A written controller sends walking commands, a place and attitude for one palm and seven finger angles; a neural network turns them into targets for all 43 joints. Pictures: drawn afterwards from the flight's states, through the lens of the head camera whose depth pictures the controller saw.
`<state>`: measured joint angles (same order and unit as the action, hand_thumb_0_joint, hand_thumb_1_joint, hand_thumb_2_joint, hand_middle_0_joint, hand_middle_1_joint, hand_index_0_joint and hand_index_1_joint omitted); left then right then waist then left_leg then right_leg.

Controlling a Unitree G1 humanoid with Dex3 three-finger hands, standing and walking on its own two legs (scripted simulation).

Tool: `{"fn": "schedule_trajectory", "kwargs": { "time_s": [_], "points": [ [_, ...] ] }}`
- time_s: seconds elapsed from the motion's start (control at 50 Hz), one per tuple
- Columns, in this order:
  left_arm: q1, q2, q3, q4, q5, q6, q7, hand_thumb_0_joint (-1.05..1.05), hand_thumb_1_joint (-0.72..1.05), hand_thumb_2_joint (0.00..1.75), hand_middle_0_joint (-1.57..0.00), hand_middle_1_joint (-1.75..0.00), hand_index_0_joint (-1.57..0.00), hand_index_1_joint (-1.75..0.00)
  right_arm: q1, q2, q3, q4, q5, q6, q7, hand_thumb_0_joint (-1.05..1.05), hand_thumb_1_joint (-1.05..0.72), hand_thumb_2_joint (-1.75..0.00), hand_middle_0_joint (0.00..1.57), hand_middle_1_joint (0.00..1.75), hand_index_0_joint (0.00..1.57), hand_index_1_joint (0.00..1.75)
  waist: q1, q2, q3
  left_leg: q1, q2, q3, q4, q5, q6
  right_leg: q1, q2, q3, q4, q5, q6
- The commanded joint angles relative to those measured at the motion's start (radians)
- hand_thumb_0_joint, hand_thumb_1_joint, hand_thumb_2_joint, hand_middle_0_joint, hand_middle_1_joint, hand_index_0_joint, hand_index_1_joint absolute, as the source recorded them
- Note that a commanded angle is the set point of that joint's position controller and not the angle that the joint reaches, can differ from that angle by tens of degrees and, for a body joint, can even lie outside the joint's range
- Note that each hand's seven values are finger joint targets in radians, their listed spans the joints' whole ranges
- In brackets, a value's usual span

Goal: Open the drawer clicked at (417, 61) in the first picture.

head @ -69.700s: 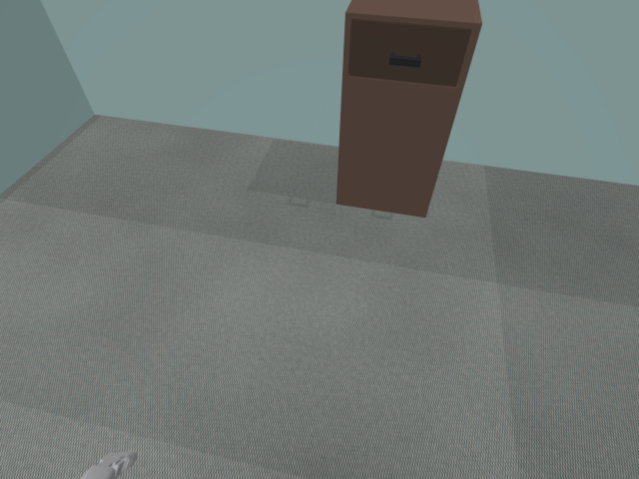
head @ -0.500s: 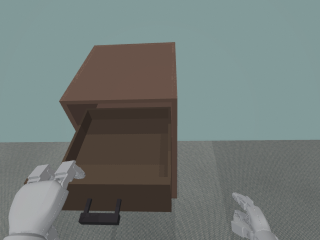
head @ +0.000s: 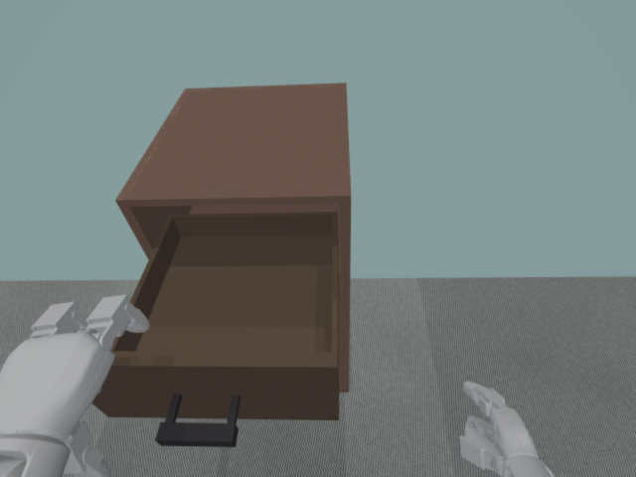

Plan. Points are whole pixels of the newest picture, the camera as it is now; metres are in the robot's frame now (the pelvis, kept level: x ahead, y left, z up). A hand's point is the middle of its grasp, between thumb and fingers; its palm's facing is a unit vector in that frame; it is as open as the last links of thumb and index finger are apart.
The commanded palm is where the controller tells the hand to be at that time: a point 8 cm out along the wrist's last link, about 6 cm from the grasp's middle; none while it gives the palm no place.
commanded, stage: draw the hand back to the body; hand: left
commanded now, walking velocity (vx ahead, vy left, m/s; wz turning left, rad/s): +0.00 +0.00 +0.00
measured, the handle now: (201, 418) +0.19 +0.21 -0.05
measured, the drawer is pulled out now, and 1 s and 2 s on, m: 0.30 0.30 0.30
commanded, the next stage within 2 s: step back with the hand held close in 0.98 s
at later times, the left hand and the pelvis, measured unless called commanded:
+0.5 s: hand (129, 340) +0.19 +0.22 +0.16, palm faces +0.36 -0.84 -0.41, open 11.1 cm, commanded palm +0.13 +0.26 +0.18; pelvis +0.01 -0.01 +0.01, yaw +2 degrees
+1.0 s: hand (129, 348) +0.18 +0.21 +0.16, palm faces +0.40 -0.82 -0.40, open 7.6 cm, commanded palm +0.13 +0.26 +0.18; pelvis +0.01 -0.03 +0.01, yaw +3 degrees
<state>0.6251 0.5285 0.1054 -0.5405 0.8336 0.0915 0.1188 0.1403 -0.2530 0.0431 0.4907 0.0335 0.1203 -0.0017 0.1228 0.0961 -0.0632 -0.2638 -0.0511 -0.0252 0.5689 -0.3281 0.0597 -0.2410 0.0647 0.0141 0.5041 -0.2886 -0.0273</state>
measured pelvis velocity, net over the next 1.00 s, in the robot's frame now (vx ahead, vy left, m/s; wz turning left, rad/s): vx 0.01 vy -0.03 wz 0.05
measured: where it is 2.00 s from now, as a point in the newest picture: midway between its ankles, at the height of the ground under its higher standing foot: outside the picture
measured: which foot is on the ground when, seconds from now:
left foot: down 0.00-1.00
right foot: down 0.00-1.00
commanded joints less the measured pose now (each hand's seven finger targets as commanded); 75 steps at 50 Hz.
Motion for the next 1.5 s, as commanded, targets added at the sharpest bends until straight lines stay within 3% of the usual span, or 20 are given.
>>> {"fn": "schedule_trajectory", "kwargs": {
  "time_s": [0.0, 0.02, 0.04, 0.08, 0.1, 0.2, 0.32, 0.4, 0.54, 0.68, 0.76, 0.8, 0.9, 1.06, 1.08, 1.12, 1.16, 1.24, 1.36, 1.48],
  "points": [
    [0.037, -0.111, 0.156, -0.026, -0.759, -0.120, 0.024, 0.00, -0.43, 0.33, -0.29, -1.15, -0.29, -1.15, -0.075, -0.021, -0.035, -0.133, -0.002, -0.196, -0.040, 0.00, -0.90, -0.90, 0.20, 0.30, 0.20, 0.30, -0.081, -0.122, 0.007, 0.167, 0.093, -0.062, -0.107, 0.269, -0.026, 0.018, -0.041, -0.062, -0.075, 0.118, -0.010],
    [0.033, -0.135, 0.118, -0.106, -0.780, -0.137, 0.015, 0.00, -0.40, 0.34, -0.29, -1.13, -0.29, -1.13, -0.090, -0.025, -0.034, -0.151, 0.002, -0.211, -0.044, 0.00, -0.90, -0.90, 0.20, 0.30, 0.20, 0.30, -0.083, -0.123, 0.023, 0.159, 0.101, -0.074, -0.128, 0.273, -0.031, 0.019, -0.048, -0.062, -0.072, 0.099, -0.007],
    [-0.017, -0.075, 0.183, -0.161, -0.823, -0.164, 0.021, 0.00, -0.36, 0.36, -0.29, -1.11, -0.29, -1.11, -0.082, -0.038, -0.042, -0.133, -0.005, -0.217, -0.061, 0.00, -0.90, -0.90, 0.20, 0.30, 0.20, 0.30, -0.075, -0.135, -0.022, 0.158, 0.090, -0.068, -0.136, 0.297, -0.036, 0.054, -0.052, -0.067, -0.091, 0.133, -0.008],
    [-0.122, -0.001, 0.232, -0.268, -0.843, -0.198, 0.043, 0.00, -0.29, 0.39, -0.29, -1.07, -0.29, -1.07, -0.099, -0.048, -0.034, -0.119, -0.019, -0.265, -0.083, 0.00, -0.90, -0.90, 0.20, 0.30, 0.20, 0.30, -0.069, -0.038, -0.071, 0.174, 0.079, -0.057, -0.138, 0.318, -0.042, 0.094, -0.068, -0.045, -0.088, 0.174, -0.004],
    [-0.126, -0.034, 0.201, -0.280, -0.844, -0.214, 0.045, 0.00, -0.26, 0.40, -0.28, -1.04, -0.28, -1.04, -0.079, -0.040, -0.027, -0.110, -0.026, -0.286, -0.084, 0.00, -0.90, -0.90, 0.20, 0.30, 0.20, 0.30, -0.071, 0.003, -0.074, 0.163, 0.065, -0.052, -0.144, 0.318, -0.047, 0.100, -0.074, -0.050, -0.094, 0.186, -0.009],
    [-0.129, -0.038, 0.222, -0.242, -0.862, -0.233, 0.043, 0.00, -0.08, 0.48, -0.27, -0.93, -0.27, -0.93, -0.077, -0.039, -0.024, -0.053, -0.030, -0.325, -0.078, 0.00, -0.90, -0.90, 0.20, 0.30, 0.20, 0.30, -0.069, 0.058, 0.035, 0.122, 0.065, -0.062, -0.167, 0.350, -0.069, 0.096, -0.073, -0.058, -0.121, 0.210, -0.022],
    [-0.063, -0.077, 0.247, -0.159, -0.894, -0.240, 0.004, 0.00, 0.13, 0.57, -0.25, -0.80, -0.25, -0.80, -0.105, -0.037, -0.046, -0.044, -0.025, -0.298, -0.058, 0.00, -0.90, -0.90, 0.20, 0.30, 0.20, 0.30, -0.064, -0.081, -0.008, 0.131, 0.073, -0.046, -0.162, 0.427, -0.063, 0.151, -0.077, -0.060, -0.128, 0.324, -0.011],
    [-0.050, -0.075, 0.253, -0.171, -0.892, -0.253, -0.005, 0.00, 0.27, 0.63, -0.25, -0.70, -0.25, -0.70, -0.108, -0.038, -0.055, -0.035, -0.024, -0.288, -0.056, 0.00, -0.90, -0.90, 0.20, 0.30, 0.20, 0.30, -0.068, -0.013, -0.046, 0.157, 0.065, -0.029, -0.153, 0.438, -0.058, 0.151, -0.079, -0.055, -0.142, 0.349, -0.007],
    [-0.083, -0.030, 0.303, -0.174, -0.898, -0.253, 0.007, 0.00, 0.51, 0.74, -0.23, -0.55, -0.23, -0.55, -0.115, -0.040, -0.060, -0.036, -0.022, -0.273, -0.074, 0.00, -0.90, -0.90, 0.20, 0.30, 0.20, 0.30, -0.069, -0.077, -0.061, 0.167, 0.059, -0.023, -0.160, 0.402, -0.044, 0.157, -0.083, -0.047, -0.164, 0.352, 0.002],
    [-0.139, -0.048, 0.283, -0.146, -0.898, -0.251, 0.003, 0.00, 0.76, 0.84, -0.21, -0.39, -0.21, -0.39, -0.121, -0.044, -0.059, -0.032, -0.019, -0.271, -0.076, 0.00, -0.90, -0.90, 0.20, 0.30, 0.20, 0.30, -0.077, -0.029, -0.003, 0.176, 0.054, -0.022, -0.173, 0.359, -0.044, 0.123, -0.082, -0.042, -0.197, 0.301, 0.003],
    [-0.128, -0.045, 0.283, -0.131, -0.901, -0.254, 0.000, 0.00, 0.90, 0.90, -0.20, -0.30, -0.20, -0.30, -0.126, -0.045, -0.062, -0.042, -0.017, -0.265, -0.074, 0.00, -0.90, -0.90, 0.20, 0.30, 0.20, 0.30, -0.072, -0.093, -0.021, 0.172, 0.056, -0.026, -0.181, 0.332, -0.034, 0.141, -0.087, -0.038, -0.193, 0.276, 0.009],
    [-0.131, -0.037, 0.287, -0.140, -0.900, -0.256, 0.001, 0.00, 0.90, 0.90, -0.20, -0.30, -0.20, -0.30, -0.127, -0.043, -0.060, -0.038, -0.018, -0.266, -0.074, 0.00, -0.90, -0.90, 0.20, 0.30, 0.20, 0.30, -0.071, -0.036, -0.029, 0.176, 0.052, -0.020, -0.180, 0.333, -0.037, 0.145, -0.090, -0.034, -0.200, 0.283, 0.007],
    [-0.132, -0.027, 0.294, -0.154, -0.901, -0.254, 0.004, 0.00, 0.90, 0.90, -0.20, -0.30, -0.20, -0.30, -0.130, -0.041, -0.055, -0.035, -0.019, -0.267, -0.075, 0.00, -0.90, -0.90, 0.20, 0.30, 0.20, 0.30, -0.071, -0.021, -0.022, 0.174, 0.053, -0.024, -0.183, 0.345, -0.040, 0.149, -0.090, -0.033, -0.202, 0.297, 0.005],
    [-0.118, -0.038, 0.293, -0.121, -0.903, -0.251, 0.003, 0.00, 0.90, 0.90, -0.20, -0.30, -0.20, -0.30, -0.131, -0.040, -0.060, -0.032, -0.018, -0.261, -0.074, 0.00, -0.90, -0.90, 0.20, 0.30, 0.20, 0.30, -0.071, -0.075, -0.015, 0.177, 0.055, -0.023, -0.182, 0.330, -0.033, 0.139, -0.088, -0.035, -0.205, 0.283, 0.011],
    [-0.289, 0.116, 0.449, -0.236, -0.903, -0.311, 0.013, 0.00, 0.90, 0.90, -0.20, -0.30, -0.20, -0.30, -0.079, -0.060, -0.047, -0.094, 0.001, -0.250, -0.066, 0.00, -0.90, -0.90, 0.20, 0.30, 0.20, 0.30, -0.095, 0.003, 0.124, 0.085, 0.055, -0.071, -0.162, 0.263, -0.019, 0.027, -0.136, 0.033, -0.258, 0.284, 0.006],
    [-0.122, -0.012, 0.354, -0.143, -0.895, -0.317, -0.004, 0.00, 0.90, 0.90, -0.20, -0.30, -0.20, -0.30, -0.102, -0.060, -0.065, -0.053, -0.014, -0.238, -0.063, 0.00, -0.90, -0.90, 0.20, 0.30, 0.20, 0.30, -0.105, -0.115, 0.060, 0.094, 0.061, -0.100, -0.119, 0.276, -0.016, 0.023, -0.159, 0.039, -0.241, 0.299, -0.005],
    [-0.051, -0.038, 0.332, -0.138, -0.893, -0.315, -0.010, 0.00, 0.90, 0.90, -0.20, -0.30, -0.20, -0.30, -0.106, -0.071, -0.075, -0.061, -0.013, -0.220, -0.061, 0.00, -0.90, -0.90, 0.20, 0.30, 0.20, 0.30, -0.110, -0.138, -0.015, 0.099, 0.061, -0.087, -0.089, 0.319, -0.015, 0.051, -0.173, 0.027, -0.212, 0.353, -0.002],
    [0.032, -0.031, 0.344, -0.191, -0.895, -0.316, -0.011, 0.00, 0.90, 0.90, -0.20, -0.30, -0.20, -0.30, -0.106, -0.083, -0.096, -0.078, -0.006, -0.198, -0.060, 0.00, -0.90, -0.90, 0.20, 0.30, 0.20, 0.30, -0.117, -0.083, -0.136, 0.093, 0.075, -0.083, -0.068, 0.397, -0.022, 0.093, -0.188, 0.028, -0.150, 0.412, -0.008],
    [0.060, 0.015, 0.389, -0.260, -0.901, -0.314, 0.005, 0.00, 0.90, 0.90, -0.20, -0.30, -0.20, -0.30, -0.110, -0.080, -0.110, -0.092, -0.002, -0.173, -0.074, 0.00, -0.90, -0.90, 0.20, 0.30, 0.20, 0.30, -0.122, -0.124, -0.144, 0.032, 0.093, -0.105, -0.067, 0.453, -0.028, 0.082, -0.174, 0.003, -0.101, 0.404, -0.010],
    [0.051, 0.027, 0.387, -0.303, -0.901, -0.309, 0.017, 0.00, 0.90, 0.90, -0.20, -0.30, -0.20, -0.30, -0.110, -0.089, -0.109, -0.092, -0.006, -0.177, -0.085, 0.00, -0.90, -0.90, 0.20, 0.30, 0.20, 0.30, -0.123, -0.043, -0.126, -0.023, 0.128, -0.147, -0.120, 0.436, -0.022, 0.070, -0.141, -0.004, -0.063, 0.314, -0.001]
  ]
}}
